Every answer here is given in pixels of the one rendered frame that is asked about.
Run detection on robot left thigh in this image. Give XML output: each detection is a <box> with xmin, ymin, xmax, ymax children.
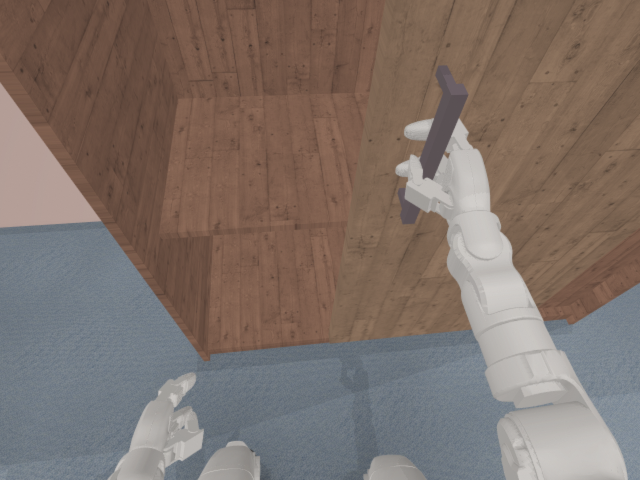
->
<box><xmin>198</xmin><ymin>446</ymin><xmax>260</xmax><ymax>480</ymax></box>

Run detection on left robot hand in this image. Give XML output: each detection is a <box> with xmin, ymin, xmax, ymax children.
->
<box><xmin>129</xmin><ymin>373</ymin><xmax>204</xmax><ymax>468</ymax></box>

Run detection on wardrobe door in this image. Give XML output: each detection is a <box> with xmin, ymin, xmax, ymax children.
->
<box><xmin>538</xmin><ymin>228</ymin><xmax>640</xmax><ymax>309</ymax></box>
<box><xmin>328</xmin><ymin>0</ymin><xmax>640</xmax><ymax>344</ymax></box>

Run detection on left robot forearm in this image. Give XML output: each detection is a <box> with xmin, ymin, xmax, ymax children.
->
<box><xmin>108</xmin><ymin>448</ymin><xmax>165</xmax><ymax>480</ymax></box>

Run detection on robot thigh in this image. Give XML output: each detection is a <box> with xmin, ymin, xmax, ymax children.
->
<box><xmin>363</xmin><ymin>455</ymin><xmax>427</xmax><ymax>480</ymax></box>
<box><xmin>198</xmin><ymin>446</ymin><xmax>260</xmax><ymax>480</ymax></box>

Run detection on robot right thigh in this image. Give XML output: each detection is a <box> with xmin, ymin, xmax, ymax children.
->
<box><xmin>363</xmin><ymin>455</ymin><xmax>427</xmax><ymax>480</ymax></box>

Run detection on robot right upper arm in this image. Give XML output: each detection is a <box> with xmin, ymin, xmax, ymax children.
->
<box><xmin>497</xmin><ymin>401</ymin><xmax>625</xmax><ymax>480</ymax></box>

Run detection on handle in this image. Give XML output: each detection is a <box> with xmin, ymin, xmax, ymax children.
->
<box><xmin>397</xmin><ymin>65</ymin><xmax>469</xmax><ymax>224</ymax></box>

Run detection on right robot forearm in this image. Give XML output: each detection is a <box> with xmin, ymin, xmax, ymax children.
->
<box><xmin>447</xmin><ymin>210</ymin><xmax>628</xmax><ymax>480</ymax></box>

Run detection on right robot hand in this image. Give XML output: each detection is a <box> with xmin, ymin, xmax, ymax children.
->
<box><xmin>395</xmin><ymin>118</ymin><xmax>490</xmax><ymax>225</ymax></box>

